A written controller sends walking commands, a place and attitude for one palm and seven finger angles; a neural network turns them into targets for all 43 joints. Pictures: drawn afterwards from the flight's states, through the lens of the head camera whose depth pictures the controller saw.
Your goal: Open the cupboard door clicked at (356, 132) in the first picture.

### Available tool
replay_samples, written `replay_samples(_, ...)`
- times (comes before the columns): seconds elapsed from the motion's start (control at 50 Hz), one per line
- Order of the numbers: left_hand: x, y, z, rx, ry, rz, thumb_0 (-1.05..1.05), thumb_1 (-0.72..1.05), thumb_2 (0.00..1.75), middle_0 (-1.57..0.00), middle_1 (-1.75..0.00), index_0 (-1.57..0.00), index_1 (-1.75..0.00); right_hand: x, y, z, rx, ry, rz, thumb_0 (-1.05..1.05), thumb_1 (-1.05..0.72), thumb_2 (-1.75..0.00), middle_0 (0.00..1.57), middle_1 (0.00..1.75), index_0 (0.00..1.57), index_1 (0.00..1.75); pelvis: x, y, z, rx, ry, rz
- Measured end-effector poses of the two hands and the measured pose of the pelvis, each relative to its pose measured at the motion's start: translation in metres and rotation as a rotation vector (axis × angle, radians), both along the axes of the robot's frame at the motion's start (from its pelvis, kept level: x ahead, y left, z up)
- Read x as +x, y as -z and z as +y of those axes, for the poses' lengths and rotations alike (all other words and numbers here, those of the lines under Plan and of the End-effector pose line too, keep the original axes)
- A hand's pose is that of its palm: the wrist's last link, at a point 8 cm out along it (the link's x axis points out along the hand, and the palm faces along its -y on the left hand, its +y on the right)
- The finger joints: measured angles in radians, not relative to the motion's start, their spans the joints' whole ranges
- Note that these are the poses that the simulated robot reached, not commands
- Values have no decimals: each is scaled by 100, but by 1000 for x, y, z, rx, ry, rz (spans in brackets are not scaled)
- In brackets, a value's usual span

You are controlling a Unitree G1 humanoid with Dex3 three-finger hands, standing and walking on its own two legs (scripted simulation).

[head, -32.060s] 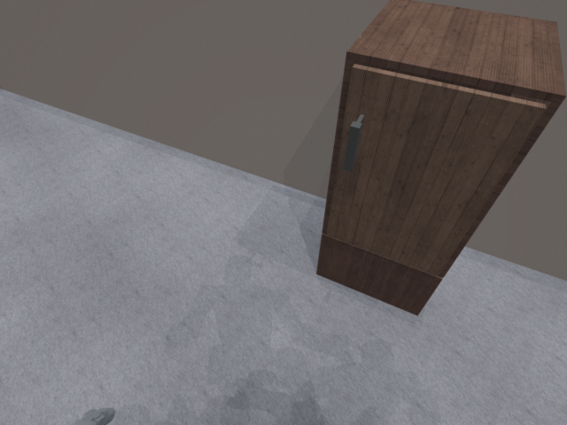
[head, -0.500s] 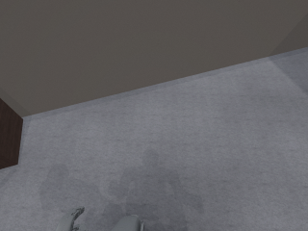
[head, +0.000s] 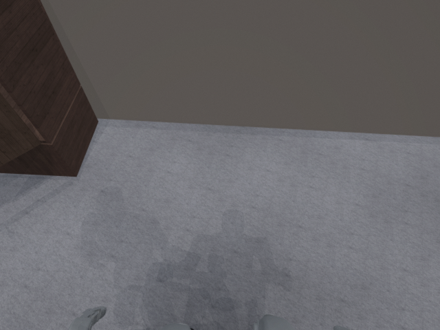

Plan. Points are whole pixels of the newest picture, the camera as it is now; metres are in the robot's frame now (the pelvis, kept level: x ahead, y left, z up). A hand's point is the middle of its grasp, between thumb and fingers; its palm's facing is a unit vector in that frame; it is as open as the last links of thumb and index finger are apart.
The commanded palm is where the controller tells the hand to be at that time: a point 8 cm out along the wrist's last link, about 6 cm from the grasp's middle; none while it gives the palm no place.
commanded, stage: turn to face it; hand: left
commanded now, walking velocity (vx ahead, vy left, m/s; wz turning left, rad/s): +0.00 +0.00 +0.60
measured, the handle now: out of the picture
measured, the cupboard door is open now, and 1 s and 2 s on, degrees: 48 48 48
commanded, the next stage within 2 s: take the last steps up to it in 1.16 s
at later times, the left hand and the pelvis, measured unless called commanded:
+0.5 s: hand out of the picture -0.01 +0.21 -0.19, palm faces +0.35 -0.91 -0.23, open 7.4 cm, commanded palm none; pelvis +0.01 -0.01 -0.02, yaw +19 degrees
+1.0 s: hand out of the picture -0.03 +0.16 -0.16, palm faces +0.59 -0.78 -0.23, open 7.4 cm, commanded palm none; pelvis +0.02 -0.04 +0.00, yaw +36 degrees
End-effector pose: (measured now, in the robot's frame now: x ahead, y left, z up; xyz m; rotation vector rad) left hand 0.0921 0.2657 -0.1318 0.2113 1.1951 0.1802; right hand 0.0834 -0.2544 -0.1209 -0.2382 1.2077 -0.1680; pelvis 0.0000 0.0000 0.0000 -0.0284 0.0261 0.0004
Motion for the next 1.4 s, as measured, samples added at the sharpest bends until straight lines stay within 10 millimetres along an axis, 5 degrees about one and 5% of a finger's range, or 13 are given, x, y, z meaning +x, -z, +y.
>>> replay_samples(0.12,1,-8,-18,44,-45,-91,0,90,90,-20,-30,-20,-30,9,22,-19,42,-34,25,1,-90,-89,20,30,20,30,2,10,-25,30,-77,5)
replay_samples(0.24,-33,-14,-38,29,-126,-55,0,90,90,-20,-30,-20,-30,35,17,-26,48,-101,35,1,-90,-89,20,30,20,30,5,2,-31,45,-168,-18)
replay_samples(0.36,-75,0,-42,-26,-228,3,0,90,90,-20,-30,-20,-30,76,5,-4,37,-220,5,1,-91,-89,20,30,20,30,9,0,-26,63,-253,-17)
replay_samples(0.48,-120,29,-20,-48,-349,74,0,90,90,-20,-30,-20,-30,115,5,31,1,-354,-84,1,-90,-89,20,30,20,30,7,19,-11,44,-330,-12)
replay_samples(0.64,-120,5,-6,-1,-431,22,1,91,90,-20,-30,-20,-30,112,1,41,1,-431,-31,1,-90,-89,20,30,20,30,7,4,-18,15,-416,-8)
replay_samples(0.78,-109,-8,-22,65,-473,-77,0,90,90,-20,-30,-20,-30,119,23,26,43,-463,26,1,-90,-89,20,30,20,30,17,12,-41,32,-499,2)
replay_samples(0.94,-140,-9,-64,13,-576,-29,0,90,90,-20,-30,-20,-30,146,13,35,42,-544,40,1,-90,-89,20,30,20,30,23,1,-45,57,-605,-15)
replay_samples(1.1,-199,26,-81,-89,-712,49,0,90,90,-20,-30,-20,-30,171,5,91,19,-690,-48,1,-90,-89,20,30,20,30,15,13,-27,39,-680,-16)
replay_samples(1.18,-221,27,-81,-102,-753,117,0,90,90,-20,-30,-20,-30,168,-2,108,14,-734,-70,1,-90,-89,20,30,20,30,10,9,-26,32,-697,-17)
replay_samples(1.4,-213,3,-83,-37,-790,36,0,91,90,-20,-30,-19,-30,147,16,96,53,-754,30,1,-90,-89,20,30,20,30,15,3,-37,23,-754,-19)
